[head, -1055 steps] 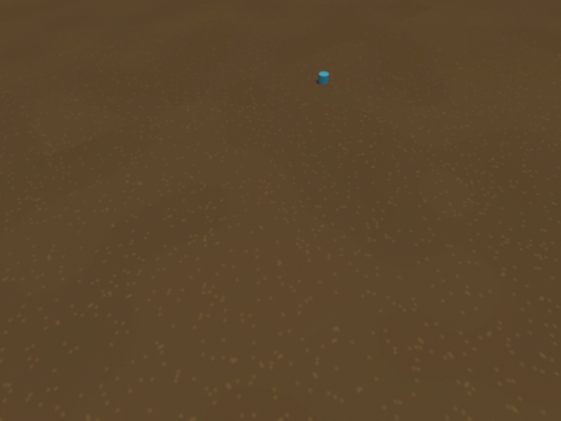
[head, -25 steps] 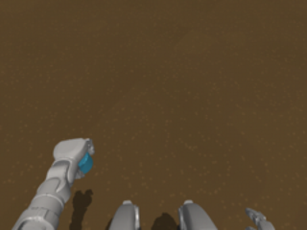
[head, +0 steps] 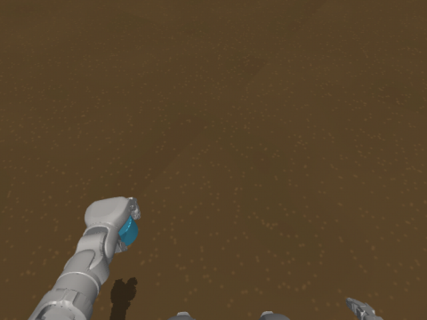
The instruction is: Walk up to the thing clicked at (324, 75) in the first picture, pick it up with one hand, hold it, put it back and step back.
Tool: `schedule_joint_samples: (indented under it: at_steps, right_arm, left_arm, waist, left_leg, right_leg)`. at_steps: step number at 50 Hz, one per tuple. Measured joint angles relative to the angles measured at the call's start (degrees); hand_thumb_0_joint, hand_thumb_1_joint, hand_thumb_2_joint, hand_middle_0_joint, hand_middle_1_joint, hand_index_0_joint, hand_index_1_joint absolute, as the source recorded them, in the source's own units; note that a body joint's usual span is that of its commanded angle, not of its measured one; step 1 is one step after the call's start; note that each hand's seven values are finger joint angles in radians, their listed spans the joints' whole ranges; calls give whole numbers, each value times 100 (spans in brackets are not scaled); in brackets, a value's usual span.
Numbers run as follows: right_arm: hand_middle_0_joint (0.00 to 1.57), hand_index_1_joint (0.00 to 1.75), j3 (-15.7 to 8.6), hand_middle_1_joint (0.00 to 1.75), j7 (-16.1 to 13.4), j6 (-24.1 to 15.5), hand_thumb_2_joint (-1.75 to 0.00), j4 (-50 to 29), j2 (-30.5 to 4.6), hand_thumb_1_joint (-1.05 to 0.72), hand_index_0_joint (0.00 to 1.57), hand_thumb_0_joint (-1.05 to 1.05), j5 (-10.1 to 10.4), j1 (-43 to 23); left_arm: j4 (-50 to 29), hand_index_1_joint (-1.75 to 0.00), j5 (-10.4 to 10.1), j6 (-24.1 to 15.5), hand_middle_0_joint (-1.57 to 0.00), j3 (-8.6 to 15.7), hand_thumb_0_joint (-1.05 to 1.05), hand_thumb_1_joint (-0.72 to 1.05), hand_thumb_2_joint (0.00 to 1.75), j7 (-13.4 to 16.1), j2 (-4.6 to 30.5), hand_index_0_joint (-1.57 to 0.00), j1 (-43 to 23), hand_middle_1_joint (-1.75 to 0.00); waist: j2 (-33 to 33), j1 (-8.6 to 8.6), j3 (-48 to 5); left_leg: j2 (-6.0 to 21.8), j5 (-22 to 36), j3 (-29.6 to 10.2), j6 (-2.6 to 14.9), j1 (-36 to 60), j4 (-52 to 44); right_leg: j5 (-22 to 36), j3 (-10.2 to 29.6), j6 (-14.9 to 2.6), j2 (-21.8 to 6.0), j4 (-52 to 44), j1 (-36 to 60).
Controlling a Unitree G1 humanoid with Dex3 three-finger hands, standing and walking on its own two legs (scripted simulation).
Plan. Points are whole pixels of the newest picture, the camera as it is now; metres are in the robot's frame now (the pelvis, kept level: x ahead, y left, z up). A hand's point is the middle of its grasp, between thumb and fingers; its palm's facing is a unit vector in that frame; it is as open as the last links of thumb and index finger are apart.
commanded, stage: hold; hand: left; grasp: from above
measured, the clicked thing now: (119, 228) +0.33 +0.23 -0.09
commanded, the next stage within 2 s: crouch in 1.86 s
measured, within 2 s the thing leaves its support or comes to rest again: neither
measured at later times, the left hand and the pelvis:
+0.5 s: hand (111, 219) +0.32 +0.22 -0.03, palm faces -0.43 -0.06 -0.90, open 9.0 cm; pelvis +0.02 +0.00 +0.02, yaw +0 degrees
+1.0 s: hand (110, 227) +0.30 +0.21 -0.01, palm faces -0.43 -0.06 -0.90, open 9.0 cm; pelvis +0.00 -0.01 +0.03, yaw -1 degrees
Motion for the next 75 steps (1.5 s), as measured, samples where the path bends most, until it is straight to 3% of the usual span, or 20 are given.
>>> schedule_joint_samples:
  at_steps: [17,39,75]
  right_arm:
    - [21,30,-26,30,57,164,-90,-155,-19,-91,20,1,66,-34]
    - [21,30,20,30,47,397,-90,-348,-64,-90,20,1,123,-151]
    - [20,30,126,30,-54,483,-90,-437,-6,-91,20,1,209,-390]
  left_arm:
    - [-201,-72,-9,-65,-63,-71,-1,8,55,-509,65,-72,32,-75]
    - [-690,-73,-9,-103,-63,-123,0,7,58,-841,85,-72,268,-76]
    - [-1206,-74,-47,-106,-62,-159,0,6,60,-1091,130,-71,513,-78]
  waist:
    - [24,99,14]
    - [71,221,198]
    - [69,330,402]
  left_leg:
    - [-39,154,97,13,838,-712]
    - [-51,490,121,-13,1457,-1323]
    - [-86,757,157,-8,1934,-1843]
  right_leg:
    - [167,82,12,-33,-685,796]
    - [453,100,-20,-35,-1189,1356]
    - [691,133,-18,-61,-1636,1789]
